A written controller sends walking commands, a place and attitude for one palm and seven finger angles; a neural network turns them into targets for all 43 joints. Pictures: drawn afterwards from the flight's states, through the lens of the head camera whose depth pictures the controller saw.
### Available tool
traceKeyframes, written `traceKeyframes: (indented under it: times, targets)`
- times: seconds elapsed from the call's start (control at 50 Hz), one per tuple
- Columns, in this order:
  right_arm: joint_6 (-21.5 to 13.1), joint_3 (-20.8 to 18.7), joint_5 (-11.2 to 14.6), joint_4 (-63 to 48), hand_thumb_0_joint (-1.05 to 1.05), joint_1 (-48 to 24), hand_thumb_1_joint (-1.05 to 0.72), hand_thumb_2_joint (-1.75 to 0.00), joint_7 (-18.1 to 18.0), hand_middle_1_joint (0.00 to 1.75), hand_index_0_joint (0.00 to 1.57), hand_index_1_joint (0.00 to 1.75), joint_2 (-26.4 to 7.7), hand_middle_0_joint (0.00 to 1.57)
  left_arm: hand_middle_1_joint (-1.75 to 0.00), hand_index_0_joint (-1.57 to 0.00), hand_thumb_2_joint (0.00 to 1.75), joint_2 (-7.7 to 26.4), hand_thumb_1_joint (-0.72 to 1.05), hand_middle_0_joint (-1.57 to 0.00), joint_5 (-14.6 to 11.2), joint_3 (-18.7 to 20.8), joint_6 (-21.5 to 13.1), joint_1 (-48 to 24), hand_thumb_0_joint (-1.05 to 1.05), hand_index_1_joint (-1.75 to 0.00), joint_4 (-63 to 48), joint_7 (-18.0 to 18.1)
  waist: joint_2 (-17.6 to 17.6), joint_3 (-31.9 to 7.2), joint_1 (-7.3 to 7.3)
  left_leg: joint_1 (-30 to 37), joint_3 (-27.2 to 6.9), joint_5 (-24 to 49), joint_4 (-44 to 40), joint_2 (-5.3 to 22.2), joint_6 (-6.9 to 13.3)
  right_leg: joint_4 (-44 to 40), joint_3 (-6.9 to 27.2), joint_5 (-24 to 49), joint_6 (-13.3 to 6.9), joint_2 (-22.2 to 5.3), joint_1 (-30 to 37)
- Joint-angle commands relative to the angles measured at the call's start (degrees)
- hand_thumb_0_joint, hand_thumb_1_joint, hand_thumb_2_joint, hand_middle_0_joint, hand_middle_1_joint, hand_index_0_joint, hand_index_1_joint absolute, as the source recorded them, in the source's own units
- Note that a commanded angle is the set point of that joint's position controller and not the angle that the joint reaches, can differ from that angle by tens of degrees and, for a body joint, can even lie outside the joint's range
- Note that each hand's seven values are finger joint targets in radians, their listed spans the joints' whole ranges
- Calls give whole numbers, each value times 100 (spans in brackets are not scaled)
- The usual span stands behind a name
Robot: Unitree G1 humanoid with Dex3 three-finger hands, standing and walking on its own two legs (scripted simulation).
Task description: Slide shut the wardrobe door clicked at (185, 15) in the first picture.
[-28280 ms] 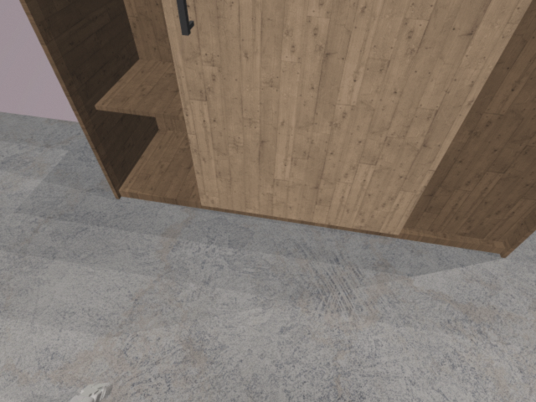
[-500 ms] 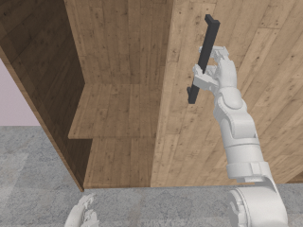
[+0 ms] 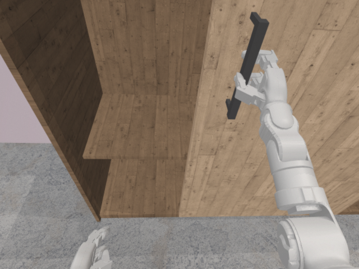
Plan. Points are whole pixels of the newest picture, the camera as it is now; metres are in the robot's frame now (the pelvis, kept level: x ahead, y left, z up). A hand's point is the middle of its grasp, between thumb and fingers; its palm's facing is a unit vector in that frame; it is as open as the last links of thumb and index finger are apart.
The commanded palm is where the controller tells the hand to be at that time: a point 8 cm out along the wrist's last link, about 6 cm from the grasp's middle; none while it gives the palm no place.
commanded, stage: step sideways, sliding the door along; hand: right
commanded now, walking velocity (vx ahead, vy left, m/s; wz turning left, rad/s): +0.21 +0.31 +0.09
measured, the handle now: (241, 72) +0.49 -0.12 +0.22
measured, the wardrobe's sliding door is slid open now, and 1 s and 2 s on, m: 0.43 0.41 0.29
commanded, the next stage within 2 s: none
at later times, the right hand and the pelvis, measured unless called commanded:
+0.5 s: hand (229, 85) +0.44 -0.09 +0.21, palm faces +0.23 +0.97 -0.07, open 6.4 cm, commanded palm +0.42 -0.07 +0.22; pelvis +0.03 +0.08 -0.01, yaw -4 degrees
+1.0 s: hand (216, 83) +0.45 -0.07 +0.21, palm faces +0.42 +0.91 -0.07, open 6.6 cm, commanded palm +0.42 -0.03 +0.21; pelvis +0.09 +0.16 -0.01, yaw -5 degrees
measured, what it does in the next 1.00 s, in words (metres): steps to the left: right foot, then left foot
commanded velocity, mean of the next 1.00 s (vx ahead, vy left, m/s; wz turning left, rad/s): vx -0.05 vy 0.23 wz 0.12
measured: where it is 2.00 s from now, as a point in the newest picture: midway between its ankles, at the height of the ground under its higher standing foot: outside the picture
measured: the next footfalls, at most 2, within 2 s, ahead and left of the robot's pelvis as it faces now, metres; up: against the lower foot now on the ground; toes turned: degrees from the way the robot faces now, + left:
right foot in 0.46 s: +0.06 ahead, -0.07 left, +0.00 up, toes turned -8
left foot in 0.74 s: +0.18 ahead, +0.30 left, +0.00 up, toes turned -3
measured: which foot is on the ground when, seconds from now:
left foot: down 0.00-0.46, up 0.48-0.72, down 0.74-1.00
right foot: down 0.00-0.28, up 0.30-0.44, down 0.46-1.00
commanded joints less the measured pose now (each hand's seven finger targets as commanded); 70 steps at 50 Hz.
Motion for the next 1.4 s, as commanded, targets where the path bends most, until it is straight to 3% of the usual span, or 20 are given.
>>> traceKeyframes:
  times: [0.0, 0.12, 0.2, 0.28, 0.38, 0.4, 0.44, 0.48, 0.66, 0.76, 0.8, 0.88, 0.94, 0.98, 1.04, 1.08, 1.1, 1.14, 1.16, 1.38]
  targets:
    - [-1621, 382, -261, -1802, 0, -2715, -90, -90, 146, 140, 45, 140, -418, 45, -30, -20, 90, 549, 90, -20, 50, 302, -29, -462, 0, -30, -885, 136, 269, -1225, 396, 459, -123, 638, 474, -122, 220, -460, 210, 1449, -146, -653, 175]
    - [-1858, 515, -255, -2862, 0, -3176, -90, -90, 96, 140, 45, 140, -433, 45, -30, -20, 90, 495, 90, -20, 68, 395, 244, -585, 0, -30, -1211, 153, -748, -1344, 592, -1319, -278, -1157, 1725, -361, 336, 58, 1139, 3709, -795, -1739, 2233]
    - [-1888, 456, -293, -3178, 0, -2951, -90, -90, 43, 140, 45, 140, -529, 45, -30, -20, 90, 492, 90, -20, 31, 425, 378, -694, 0, -30, -1309, 73, -480, -1476, 477, 402, -360, 595, 192, -236, 562, 1244, 243, 4339, -384, -1280, 1527]
    - [-1932, 318, -371, -3253, 0, -2553, -90, -90, 62, 140, 45, 140, -566, 45, -30, -20, 90, 410, 90, -20, -61, 571, 347, -866, 0, -30, -1254, 119, 1811, -1551, 282, 2905, -1758, 5707, 106, 1374, 1396, 3602, -26, -1237, 37, -55, -1434]
    - [-2164, 1222, -427, -3961, 0, -2647, -90, -90, 145, 140, 45, 140, 346, 45, -30, -20, 90, 158, 90, -20, 40, 386, 425, -994, 0, -30, -1276, 147, 755, -1624, 486, 2163, -640, 4683, 705, 799, 927, 337, -572, 1108, 54, -334, -35]
    - [-2142, 1379, -388, -4049, 0, -2551, -90, -90, 166, 140, 45, 140, 417, 45, -30, -20, 90, 285, 90, -20, 23, 468, 453, -942, 0, -30, -1261, 151, 470, -1846, 571, 1368, -431, 4105, 1329, 593, 666, -162, -434, 2223, -80, -644, 1088]
    - [-2043, 1642, -221, -4160, 0, -2648, -90, -90, 284, 140, 45, 140, 686, 45, -30, -20, 90, 551, 90, -20, -47, 631, 510, -767, 0, -30, -1430, -48, -956, -2337, 563, -1449, -717, -1308, 3418, -198, 171, 74, 1956, 6236, -1243, -2804, 3393]
    - [-1955, 1573, -296, -4194, 0, -3041, -90, -90, 342, 140, 45, 140, 674, 45, -30, -20, 90, 580, 90, -20, -54, 647, 510, -880, 0, -30, -1496, -261, -224, -1825, 518, -1965, -1305, -1757, 3913, -13, 371, 89, 1687, 4914, -1343, -3018, 3126]
    - [-1845, 1363, -422, -4278, 0, -2411, -90, -90, 338, 140, 45, 140, 229, 45, -30, -20, 90, 616, 90, -20, -85, 678, 485, -1087, 0, -30, -1690, -330, -1090, -1412, 598, 363, 87, 340, 755, -430, 188, 1001, -324, 5089, -289, -1980, 1940]
    - [-1786, 950, -536, -4684, 0, -1834, -90, -90, 210, 140, 45, 140, -372, 45, -30, -20, 90, 347, 90, -20, -131, 657, 366, -1103, 0, -30, -1505, -202, 843, -1493, 639, 1676, -1061, 5851, 369, 666, 636, 1905, -563, 1219, 394, -660, 246]
    - [-1767, 938, -484, -4852, 0, -1301, -90, -90, 142, 140, 45, 140, -283, 45, -30, -20, 90, 313, 90, -20, -107, 628, 310, -1124, 0, -30, -1383, -80, 1307, -1548, 498, 1900, -1305, 5955, 398, 840, 715, 1494, -376, -288, 208, -539, -224]
    - [-1914, 1218, -347, -5840, 0, -1097, -90, -90, 134, 140, 45, 140, 111, 45, -30, -20, 90, 425, 90, -20, 5, 671, 42, -1263, 0, -30, -1571, -75, -425, -2204, 382, 673, -203, 3094, 1339, 10, -10, 253, -229, 4823, -144, -1608, 1794]
    - [-2000, 1301, -370, -5908, 0, -905, -90, -90, 186, 140, 45, 140, 214, 45, -30, -20, 90, 391, 90, -20, -81, 663, -121, -1152, 0, -30, -1757, -238, -1023, -1964, 304, 87, -25, 387, 809, -318, 183, 962, -609, 6326, -278, -1885, 2559]
    - [-1994, 1043, -469, -5861, 0, -792, -90, -90, 176, 140, 45, 140, -162, 45, -30, -20, 90, 414, 90, -20, -176, 670, -110, -1061, 0, -30, -1793, -235, 189, -1982, 320, 1035, -206, 3243, 99, -64, 225, 1938, -908, 5093, 37, -1375, 1784]
    - [-1931, 471, -567, -6065, 0, -130, -90, -90, 12, 140, 45, 140, -690, 45, -30, -20, 90, 337, 90, -20, -113, 631, -44, -1127, 0, -30, -1731, -88, 1970, -1916, 274, 2623, -1492, 7870, 680, 1138, 884, 1941, -549, -979, 291, -520, -795]
    - [-1960, 783, -450, -6409, 0, -45, -90, -90, 21, 140, 45, 140, -341, 45, -30, -20, 90, 231, 90, -20, -97, 553, -37, -1103, 0, -30, -1668, -68, 1429, -1800, 354, 2101, -1127, 6403, 915, 834, 639, 231, -570, -155, 221, -728, -334]
    - [-2041, 809, -424, -6868, 0, -227, -90, -90, -17, 140, 45, 140, -461, 45, -30, -20, 90, 347, 90, -20, -54, 602, -39, -1255, 0, -30, -1652, -43, 505, -1816, 453, 1263, -706, 5142, 1386, 453, 317, -477, -659, 2517, 134, -1096, 835]
    - [-2170, 1210, -426, -6518, 0, -10, -90, -90, 106, 140, 45, 140, 100, 45, -30, -20, 90, 487, 90, -20, 40, 711, -9, -1256, 0, -30, -1880, -295, -1366, -1939, 213, -784, -440, -1265, 2954, -222, 66, -242, 640, 7106, -662, -2846, 2164]
    - [-2179, 1138, -560, -6048, 0, -50, -90, -90, 143, 140, 45, 140, 92, 45, -30, -20, 90, 610, 90, -20, 69, 814, 3, -1033, 0, -30, -1751, -435, -734, -2030, 252, -751, -671, -1809, 3684, -287, 103, -368, 439, 5987, -847, -2957, 2021]
    - [-2011, 1258, -578, -5971, 0, -417, -90, -90, 207, 140, 45, 140, 13, 45, -30, -20, 90, 479, 90, -20, 30, 589, 64, -1040, 0, -30, -1852, -479, -1089, -1338, 461, 46, 103, 205, 674, -393, 171, 690, -676, 5839, -298, -2442, 2265]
